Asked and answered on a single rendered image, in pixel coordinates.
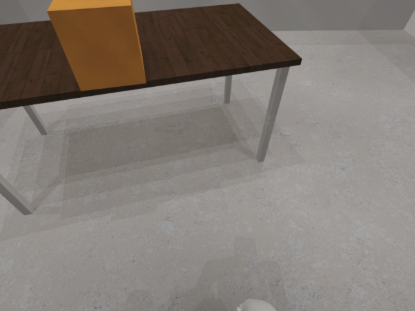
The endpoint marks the table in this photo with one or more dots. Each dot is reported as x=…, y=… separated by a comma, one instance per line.
x=178, y=45

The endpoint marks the carton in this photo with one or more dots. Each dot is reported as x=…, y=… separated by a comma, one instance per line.
x=100, y=40

